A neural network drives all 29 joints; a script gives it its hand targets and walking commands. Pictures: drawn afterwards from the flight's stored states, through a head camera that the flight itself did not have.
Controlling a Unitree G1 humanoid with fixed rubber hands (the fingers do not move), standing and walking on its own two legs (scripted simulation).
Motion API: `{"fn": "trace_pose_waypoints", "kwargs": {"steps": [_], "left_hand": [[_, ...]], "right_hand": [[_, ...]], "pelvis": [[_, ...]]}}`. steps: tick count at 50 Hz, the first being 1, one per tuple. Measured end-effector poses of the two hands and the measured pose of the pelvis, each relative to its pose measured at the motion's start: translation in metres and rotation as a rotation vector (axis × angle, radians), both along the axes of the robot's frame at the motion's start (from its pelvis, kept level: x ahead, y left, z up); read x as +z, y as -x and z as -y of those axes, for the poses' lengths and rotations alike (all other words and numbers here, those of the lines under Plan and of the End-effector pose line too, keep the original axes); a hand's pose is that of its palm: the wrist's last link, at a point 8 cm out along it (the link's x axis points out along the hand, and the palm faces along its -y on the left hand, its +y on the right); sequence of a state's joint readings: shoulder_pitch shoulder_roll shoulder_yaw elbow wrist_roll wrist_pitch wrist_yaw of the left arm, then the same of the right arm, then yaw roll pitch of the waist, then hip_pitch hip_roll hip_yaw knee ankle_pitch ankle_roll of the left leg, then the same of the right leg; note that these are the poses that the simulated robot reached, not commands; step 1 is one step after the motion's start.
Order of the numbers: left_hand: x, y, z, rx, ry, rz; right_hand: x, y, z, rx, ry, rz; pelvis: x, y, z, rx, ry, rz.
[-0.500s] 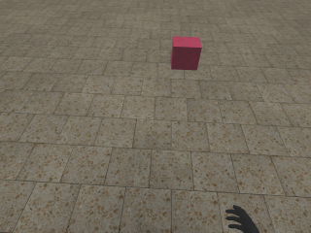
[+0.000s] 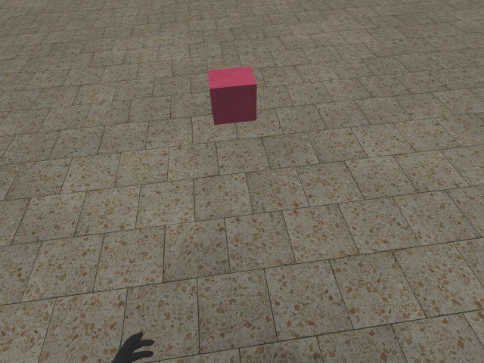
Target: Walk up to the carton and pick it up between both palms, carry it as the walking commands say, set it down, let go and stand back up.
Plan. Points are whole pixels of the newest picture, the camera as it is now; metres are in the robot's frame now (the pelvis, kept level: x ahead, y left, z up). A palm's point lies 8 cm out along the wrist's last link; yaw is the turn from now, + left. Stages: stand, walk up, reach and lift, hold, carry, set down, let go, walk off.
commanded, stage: walk up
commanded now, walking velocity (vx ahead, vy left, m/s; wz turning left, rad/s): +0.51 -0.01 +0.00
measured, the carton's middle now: (232, 95) +1.83 -0.08 -0.62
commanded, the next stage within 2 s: none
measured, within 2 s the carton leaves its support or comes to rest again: neither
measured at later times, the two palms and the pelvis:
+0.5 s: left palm out of the picture +0.10 +0.26 -0.13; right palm (313, 237) +0.40 -0.18 -0.10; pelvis +0.22 +0.04 +0.00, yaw +0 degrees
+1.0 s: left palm (153, 185) +0.61 +0.20 -0.10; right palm (353, 274) +0.31 -0.24 -0.11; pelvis +0.43 -0.01 +0.01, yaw +0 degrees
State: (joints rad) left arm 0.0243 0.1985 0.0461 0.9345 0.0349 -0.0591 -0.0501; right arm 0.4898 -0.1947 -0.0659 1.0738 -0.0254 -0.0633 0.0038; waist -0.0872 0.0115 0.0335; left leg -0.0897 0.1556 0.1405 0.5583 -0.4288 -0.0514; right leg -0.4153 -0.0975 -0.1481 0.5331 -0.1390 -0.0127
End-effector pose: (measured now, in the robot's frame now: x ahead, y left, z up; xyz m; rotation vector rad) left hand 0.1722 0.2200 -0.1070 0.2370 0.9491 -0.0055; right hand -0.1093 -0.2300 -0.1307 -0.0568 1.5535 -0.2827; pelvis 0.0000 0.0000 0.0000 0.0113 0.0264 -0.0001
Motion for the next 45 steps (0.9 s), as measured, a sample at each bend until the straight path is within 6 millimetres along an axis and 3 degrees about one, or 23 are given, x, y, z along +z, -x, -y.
{"fn": "trace_pose_waypoints", "kwargs": {"steps": [2, 7, 11, 14, 19, 23, 25, 26, 28, 31, 35, 40, 45], "left_hand": [[-0.002, 0.006, 0.001, 0.037, -0.029, -0.034], [0.009, 0.066, -0.013, 0.188, -0.089, -0.218], [0.016, 0.108, -0.017, 0.283, -0.105, -0.346], [0.019, 0.126, -0.014, 0.335, -0.095, -0.428], [0.015, 0.125, -0.013, 0.383, -0.053, -0.527], [-0.003, 0.098, -0.025, 0.395, -0.011, -0.578], [-0.020, 0.075, -0.038, 0.387, 0.002, -0.589], [-0.026, 0.060, -0.046, 0.376, 0.004, -0.584], [-0.033, 0.018, -0.060, 0.352, 0.007, -0.539], [-0.033, -0.056, -0.074, 0.288, 0.016, -0.440], [-0.026, -0.151, -0.076, 0.198, 0.032, -0.335], [-0.015, -0.253, -0.058, 0.107, 0.059, -0.220], [-0.003, -0.349, -0.020, 0.028, 0.083, -0.116]], "right_hand": [[-0.008, -0.044, 0.014, 0.045, -0.009, 0.050], [-0.002, -0.175, 0.037, 0.153, -0.014, 0.241], [0.009, -0.267, 0.038, 0.228, -0.022, 0.353], [0.018, -0.328, 0.028, 0.274, -0.033, 0.422], [0.029, -0.421, -0.009, 0.341, -0.061, 0.522], [0.033, -0.488, -0.043, 0.389, -0.048, 0.585], [0.028, -0.511, -0.052, 0.393, -0.010, 0.607], [0.026, -0.515, -0.053, 0.384, 0.010, 0.599], [0.025, -0.504, -0.046, 0.349, 0.051, 0.535], [0.031, -0.465, -0.029, 0.267, 0.104, 0.394], [0.041, -0.413, -0.018, 0.155, 0.134, 0.239], [0.047, -0.371, -0.022, 0.050, 0.116, 0.086], [0.044, -0.374, -0.020, -0.027, 0.080, 0.010]], "pelvis": [[0.001, -0.014, 0.008, 0.001, 0.001, -0.001], [0.016, -0.055, 0.018, 0.007, -0.013, 0.012], [0.024, -0.086, 0.019, 0.005, -0.022, 0.022], [0.026, -0.109, 0.014, 0.002, -0.023, 0.026], [0.024, -0.152, -0.002, 0.004, -0.008, 0.023], [0.013, -0.194, -0.022, 0.015, 0.020, 0.013], [0.001, -0.218, -0.035, 0.005, 0.035, 0.012], [-0.002, -0.226, -0.040, 0.006, 0.033, 0.012], [0.000, -0.243, -0.045, -0.003, 0.038, 0.013], [0.011, -0.268, -0.049, -0.007, 0.042, 0.017], [0.021, -0.300, -0.051, -0.003, 0.049, 0.024], [0.026, -0.337, -0.042, 0.002, 0.054, 0.029], [0.025, -0.379, -0.021, 0.005, 0.043, 0.027]]}}
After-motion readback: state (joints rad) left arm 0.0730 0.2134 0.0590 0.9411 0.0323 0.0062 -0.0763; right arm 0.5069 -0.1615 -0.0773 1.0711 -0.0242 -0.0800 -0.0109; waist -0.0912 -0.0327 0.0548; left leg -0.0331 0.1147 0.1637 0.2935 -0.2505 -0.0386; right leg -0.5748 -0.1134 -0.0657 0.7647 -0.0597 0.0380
